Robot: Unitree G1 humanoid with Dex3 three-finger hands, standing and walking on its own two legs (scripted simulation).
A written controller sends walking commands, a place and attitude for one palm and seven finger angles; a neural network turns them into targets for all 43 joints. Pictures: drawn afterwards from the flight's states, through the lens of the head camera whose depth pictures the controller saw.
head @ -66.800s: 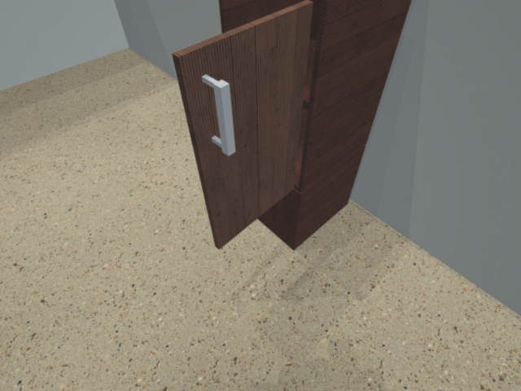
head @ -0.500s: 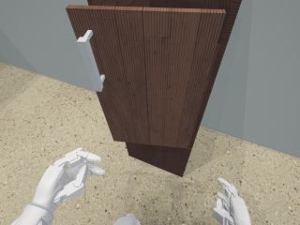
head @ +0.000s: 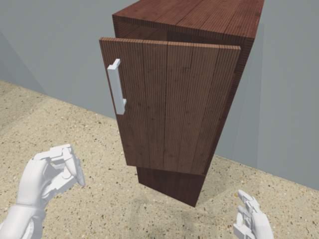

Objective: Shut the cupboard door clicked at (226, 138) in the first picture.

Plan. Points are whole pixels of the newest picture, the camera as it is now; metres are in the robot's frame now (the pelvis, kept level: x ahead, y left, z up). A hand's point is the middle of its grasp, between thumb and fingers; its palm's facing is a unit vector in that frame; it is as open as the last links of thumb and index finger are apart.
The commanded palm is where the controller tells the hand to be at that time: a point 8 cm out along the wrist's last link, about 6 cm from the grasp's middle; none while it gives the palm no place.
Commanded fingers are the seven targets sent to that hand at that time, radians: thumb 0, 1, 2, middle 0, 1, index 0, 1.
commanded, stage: raise the hand and make a fist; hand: left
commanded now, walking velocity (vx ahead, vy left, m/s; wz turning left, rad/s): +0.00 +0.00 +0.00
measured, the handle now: (119, 87) +0.47 +0.16 +0.15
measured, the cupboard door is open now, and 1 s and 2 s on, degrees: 16 16 16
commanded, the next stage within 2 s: bring the fist close to the handle in 0.66 s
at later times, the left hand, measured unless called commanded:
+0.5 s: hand (80, 170) +0.22 +0.18 +0.13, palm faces -0.07 -1.00 -0.04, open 3.1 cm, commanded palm +0.20 +0.24 +0.16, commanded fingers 0.00 0.90 0.90 -1.30 -1.50 -1.30 -1.50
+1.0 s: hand (81, 150) +0.25 +0.18 +0.16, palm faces +0.02 -1.00 -0.08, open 3.1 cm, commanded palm +0.23 +0.22 +0.16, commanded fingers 0.00 0.90 0.90 -1.30 -1.50 -1.30 -1.50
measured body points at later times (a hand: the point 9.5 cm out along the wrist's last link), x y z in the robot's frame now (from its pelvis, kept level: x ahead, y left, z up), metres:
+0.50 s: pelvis +0.00 +0.00 +0.02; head -0.03 -0.01 +0.47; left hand +0.22 +0.24 +0.14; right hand +0.18 -0.23 -0.04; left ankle +0.02 +0.09 -0.71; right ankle -0.02 -0.11 -0.71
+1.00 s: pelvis +0.00 -0.02 +0.02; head -0.02 -0.04 +0.47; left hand +0.24 +0.24 +0.17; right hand +0.18 -0.25 -0.05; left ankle +0.02 +0.09 -0.71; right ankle -0.02 -0.11 -0.71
